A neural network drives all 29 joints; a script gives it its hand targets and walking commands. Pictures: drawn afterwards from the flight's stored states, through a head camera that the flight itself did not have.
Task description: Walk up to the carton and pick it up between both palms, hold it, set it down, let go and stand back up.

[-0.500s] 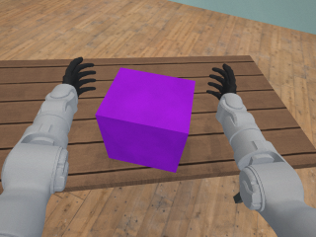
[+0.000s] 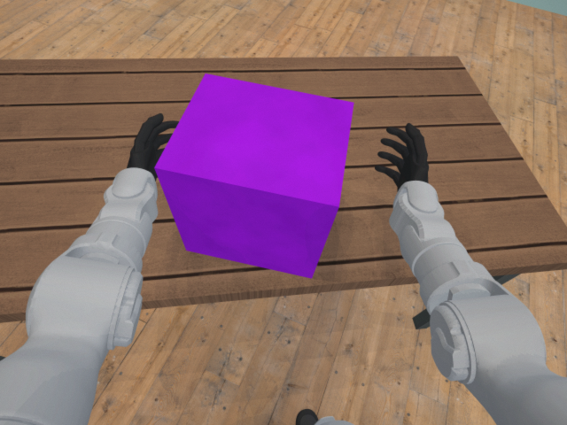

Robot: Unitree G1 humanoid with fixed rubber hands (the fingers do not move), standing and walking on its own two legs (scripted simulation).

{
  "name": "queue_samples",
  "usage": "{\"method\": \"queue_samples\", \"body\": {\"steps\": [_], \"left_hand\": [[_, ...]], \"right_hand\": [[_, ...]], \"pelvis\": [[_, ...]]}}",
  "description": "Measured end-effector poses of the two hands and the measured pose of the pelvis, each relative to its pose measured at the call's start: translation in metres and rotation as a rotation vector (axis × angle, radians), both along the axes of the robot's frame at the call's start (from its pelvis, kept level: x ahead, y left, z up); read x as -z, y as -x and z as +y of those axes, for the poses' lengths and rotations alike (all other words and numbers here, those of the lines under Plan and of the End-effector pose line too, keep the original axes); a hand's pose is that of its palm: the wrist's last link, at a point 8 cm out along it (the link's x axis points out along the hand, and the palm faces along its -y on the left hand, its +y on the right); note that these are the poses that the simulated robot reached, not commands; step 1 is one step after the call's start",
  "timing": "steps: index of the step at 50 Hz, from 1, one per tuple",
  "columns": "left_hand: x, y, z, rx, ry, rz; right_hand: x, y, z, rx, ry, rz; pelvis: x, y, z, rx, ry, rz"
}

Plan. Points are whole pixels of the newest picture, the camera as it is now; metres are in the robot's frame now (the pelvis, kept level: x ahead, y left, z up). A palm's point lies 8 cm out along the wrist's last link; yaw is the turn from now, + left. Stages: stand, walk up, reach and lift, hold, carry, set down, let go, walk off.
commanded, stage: reach and lift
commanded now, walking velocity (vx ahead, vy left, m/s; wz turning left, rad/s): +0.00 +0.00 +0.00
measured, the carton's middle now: (262, 183) +0.48 -0.02 +0.00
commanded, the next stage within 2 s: none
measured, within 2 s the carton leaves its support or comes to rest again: neither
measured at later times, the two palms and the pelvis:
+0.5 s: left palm (149, 169) +0.48 +0.14 +0.06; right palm (398, 168) +0.42 -0.21 +0.08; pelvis -0.01 +0.00 -0.01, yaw +0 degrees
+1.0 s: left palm (157, 167) +0.48 +0.13 +0.06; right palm (385, 177) +0.42 -0.19 +0.07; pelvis +0.00 +0.02 +0.00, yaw -1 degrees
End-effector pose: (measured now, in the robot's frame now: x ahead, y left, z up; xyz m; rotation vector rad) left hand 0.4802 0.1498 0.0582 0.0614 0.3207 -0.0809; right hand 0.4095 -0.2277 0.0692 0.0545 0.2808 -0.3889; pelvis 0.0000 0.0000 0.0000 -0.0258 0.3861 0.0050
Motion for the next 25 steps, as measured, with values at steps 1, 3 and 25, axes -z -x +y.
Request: {"method": "queue_samples", "body": {"steps": [1, 3, 25], "left_hand": [[0.001, 0.001, 0.0, 0.003, -0.004, -0.001], [0.002, 0.002, -0.001, 0.009, -0.012, 0.0], [0.001, 0.001, -0.005, 0.043, -0.032, -0.019]], "right_hand": [[0.001, 0.001, 0.0, 0.0, 0.001, -0.001], [0.001, 0.002, 0.0, -0.002, 0.002, -0.003], [-0.015, -0.012, 0.02, -0.075, 0.098, -0.021]], "pelvis": [[0.001, 0.001, 0.0, 0.0, 0.0, 0.004], [0.002, 0.003, 0.0, 0.001, 0.0, 0.009], [0.01, 0.01, 0.005, 0.002, 0.006, 0.03]]}}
